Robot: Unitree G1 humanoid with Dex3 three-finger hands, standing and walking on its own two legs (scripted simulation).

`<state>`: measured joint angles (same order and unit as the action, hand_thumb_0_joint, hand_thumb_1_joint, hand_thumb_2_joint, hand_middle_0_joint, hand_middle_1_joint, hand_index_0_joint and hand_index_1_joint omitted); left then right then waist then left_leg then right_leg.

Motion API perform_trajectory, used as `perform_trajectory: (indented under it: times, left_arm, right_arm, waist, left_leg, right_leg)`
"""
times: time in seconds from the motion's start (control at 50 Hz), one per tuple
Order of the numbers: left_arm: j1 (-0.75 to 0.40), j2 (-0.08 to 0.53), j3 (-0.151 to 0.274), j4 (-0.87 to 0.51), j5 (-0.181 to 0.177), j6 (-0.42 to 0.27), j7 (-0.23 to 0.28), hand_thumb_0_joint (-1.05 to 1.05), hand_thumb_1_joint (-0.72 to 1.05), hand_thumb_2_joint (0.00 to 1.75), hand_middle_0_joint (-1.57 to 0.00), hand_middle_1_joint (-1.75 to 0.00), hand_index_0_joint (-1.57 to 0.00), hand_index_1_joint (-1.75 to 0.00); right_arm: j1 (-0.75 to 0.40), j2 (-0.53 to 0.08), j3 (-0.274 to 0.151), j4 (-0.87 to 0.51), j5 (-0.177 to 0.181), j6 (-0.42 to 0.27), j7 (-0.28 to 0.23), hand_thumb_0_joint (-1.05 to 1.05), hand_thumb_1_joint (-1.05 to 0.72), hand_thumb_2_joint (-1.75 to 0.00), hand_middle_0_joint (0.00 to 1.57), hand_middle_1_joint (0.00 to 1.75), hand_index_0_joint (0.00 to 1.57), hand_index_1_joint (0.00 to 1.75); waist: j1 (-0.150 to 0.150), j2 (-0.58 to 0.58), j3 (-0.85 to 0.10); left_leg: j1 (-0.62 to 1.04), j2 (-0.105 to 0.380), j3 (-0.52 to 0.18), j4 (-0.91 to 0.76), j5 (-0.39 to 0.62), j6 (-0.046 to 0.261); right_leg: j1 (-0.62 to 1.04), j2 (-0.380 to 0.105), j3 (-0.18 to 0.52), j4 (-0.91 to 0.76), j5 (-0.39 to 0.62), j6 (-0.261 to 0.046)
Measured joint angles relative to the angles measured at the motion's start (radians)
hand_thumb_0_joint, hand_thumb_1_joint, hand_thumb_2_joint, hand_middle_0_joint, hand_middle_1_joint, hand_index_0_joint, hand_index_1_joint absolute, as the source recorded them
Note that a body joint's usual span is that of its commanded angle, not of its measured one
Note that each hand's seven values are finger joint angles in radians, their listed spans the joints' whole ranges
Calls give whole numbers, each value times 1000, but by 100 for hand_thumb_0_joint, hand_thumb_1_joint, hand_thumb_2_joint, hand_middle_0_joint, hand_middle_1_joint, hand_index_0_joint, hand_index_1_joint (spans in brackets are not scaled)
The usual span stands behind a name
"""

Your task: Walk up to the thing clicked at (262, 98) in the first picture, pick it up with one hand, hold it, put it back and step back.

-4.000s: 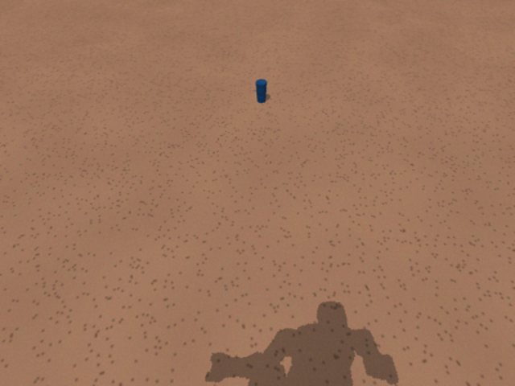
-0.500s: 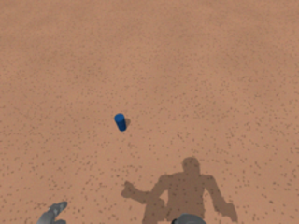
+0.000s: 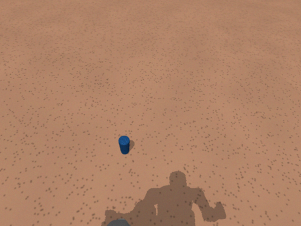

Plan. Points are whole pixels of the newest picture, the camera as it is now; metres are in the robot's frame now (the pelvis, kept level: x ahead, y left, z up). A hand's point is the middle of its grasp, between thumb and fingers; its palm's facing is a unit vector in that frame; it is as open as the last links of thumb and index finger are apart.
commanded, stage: walk up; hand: left
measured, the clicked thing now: (124, 145) +0.71 +0.18 -0.68
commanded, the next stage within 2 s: none
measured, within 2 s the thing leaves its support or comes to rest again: neither
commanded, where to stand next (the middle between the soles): +0.36 +0.00 m, yaw -2 degrees
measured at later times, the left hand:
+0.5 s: hand (70, 190) +0.23 +0.26 -0.12, palm faces -0.09 -0.91 -0.40, open 7.4 cm
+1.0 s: hand (76, 167) +0.32 +0.28 -0.16, palm faces -0.04 -0.94 -0.33, open 7.4 cm
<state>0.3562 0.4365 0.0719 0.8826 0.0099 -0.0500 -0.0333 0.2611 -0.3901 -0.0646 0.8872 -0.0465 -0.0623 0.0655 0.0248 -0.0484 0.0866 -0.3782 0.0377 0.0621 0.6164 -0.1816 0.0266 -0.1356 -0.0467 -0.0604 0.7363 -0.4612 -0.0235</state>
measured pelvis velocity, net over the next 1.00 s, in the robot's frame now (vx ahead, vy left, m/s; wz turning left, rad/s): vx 0.25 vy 0.01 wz -0.03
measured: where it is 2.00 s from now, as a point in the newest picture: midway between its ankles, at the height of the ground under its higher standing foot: (149, 211)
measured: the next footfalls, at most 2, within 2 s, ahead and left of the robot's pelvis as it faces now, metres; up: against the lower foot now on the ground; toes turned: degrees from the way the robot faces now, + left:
right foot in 0.48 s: +0.28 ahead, -0.14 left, +0.00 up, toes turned -6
left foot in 0.92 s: +0.36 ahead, +0.12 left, +0.00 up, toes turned -2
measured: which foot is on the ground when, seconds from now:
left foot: down 0.00-0.52, up 0.54-0.90, down 0.92-1.00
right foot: up 0.00-0.46, down 0.48-0.94, up 0.96-1.00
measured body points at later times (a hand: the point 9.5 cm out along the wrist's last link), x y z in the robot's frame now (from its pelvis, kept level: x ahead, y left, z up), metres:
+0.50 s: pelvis +0.15 -0.01 +0.00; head +0.16 -0.04 +0.45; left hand +0.24 +0.31 -0.09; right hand +0.17 -0.33 -0.12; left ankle +0.09 +0.11 -0.72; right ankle +0.24 -0.14 -0.72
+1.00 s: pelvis +0.25 +0.01 +0.00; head +0.27 +0.04 +0.45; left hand +0.32 +0.33 -0.13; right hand +0.32 -0.31 -0.09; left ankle +0.35 +0.12 -0.72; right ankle +0.24 -0.12 -0.70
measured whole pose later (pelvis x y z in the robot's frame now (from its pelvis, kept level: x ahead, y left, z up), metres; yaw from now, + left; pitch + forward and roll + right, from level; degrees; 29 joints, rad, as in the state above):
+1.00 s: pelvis +0.25 +0.01 +0.00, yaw -2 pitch -4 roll -1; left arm 0.28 0.41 0.03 0.87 0.00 -0.01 -0.01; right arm 0.26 -0.38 -0.05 0.90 -0.03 -0.06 0.02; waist 0.01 -0.05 0.10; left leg -0.36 0.03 0.05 0.62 -0.20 0.03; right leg -0.30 -0.03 -0.01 0.87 -0.49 -0.03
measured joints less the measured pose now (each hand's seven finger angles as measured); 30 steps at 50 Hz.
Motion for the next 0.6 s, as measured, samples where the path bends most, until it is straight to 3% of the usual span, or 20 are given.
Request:
perform_trajectory:
  times: [0.06, 0.12, 0.22, 0.3, 0.4, 0.48, 0.52, 0.6]
  left_arm:
    - [-6, -16, -22, 20, -2, 17, 3, 1, 91, 90, -21, -30, -20, -30]
    - [-12, -11, -29, 19, -10, 15, -5, 1, 91, 90, -21, -30, -20, -30]
    - [-20, -4, -20, 14, -12, 22, -15, 0, 91, 90, -21, -30, -20, -30]
    - [-24, -10, -15, 24, -5, 33, -25, 0, 91, 90, -21, -30, -20, -30]
    - [-47, -25, -13, 30, 3, 29, -38, 1, 91, 90, -21, -30, -20, -30]
    - [-71, -36, -14, 22, 6, 3, -34, 1, 91, 90, -21, -30, -20, -30]
    - [-89, -54, -12, 11, 10, -18, -23, 1, 90, 90, -21, -30, -20, -30]
    - [-96, -64, -22, -28, -4, -35, -11, 0, 90, 89, -21, -30, -20, -30]
  right_arm:
    - [-3, 5, 4, -33, 22, -17, -11, 1, -91, -90, 20, 30, 20, 30]
    - [14, 20, 19, -44, 36, -20, -22, 0, -91, -90, 20, 30, 20, 30]
    - [51, 28, 26, -47, 38, -24, -29, 0, -90, -90, 21, 30, 20, 30]
    - [74, 20, 20, -46, 34, -20, -29, 0, -90, -90, 21, 30, 21, 30]
    - [91, -6, 10, -48, 31, -10, -24, 1, -90, -90, 21, 30, 21, 30]
    - [107, -26, 5, -52, 31, 4, -26, 1, -90, -90, 21, 30, 20, 30]
    - [103, -36, 3, -44, 33, 16, -31, 1, -90, -90, 21, 30, 20, 30]
    - [79, -25, 22, -21, 33, 33, -34, 1, -91, -90, 20, 30, 20, 30]
  waist:
    - [-26, 15, 10]
    - [-31, -4, 9]
    - [-32, -20, 2]
    - [-33, -11, -9]
    - [-41, 14, -8]
    - [-51, 49, -10]
    - [-54, 107, 5]
    - [-24, 99, 13]
  left_leg:
    - [40, 6, -3, -2, -36, 15]
    - [118, -6, 10, -83, -25, 16]
    - [216, -28, 28, -169, -29, 24]
    - [277, -40, 48, -211, -48, 23]
    - [311, -53, 69, -197, -103, 12]
    - [297, -40, 68, -95, -199, -12]
    - [252, 7, 35, 51, -248, 12]
    - [93, -44, -30, 386, -306, 19]
  right_leg:
    - [-142, 49, 60, 295, -16, -19]
    - [-245, 40, 105, 349, 72, -15]
    - [-347, -3, 138, 282, 198, 15]
    - [-373, -33, 120, 169, 258, 33]
    - [-324, -59, 70, -48, 307, 25]
    - [-229, -31, 43, -166, 307, 10]
    - [-215, 6, 11, -136, 276, 12]
    - [-180, -2, 19, -130, 235, -3]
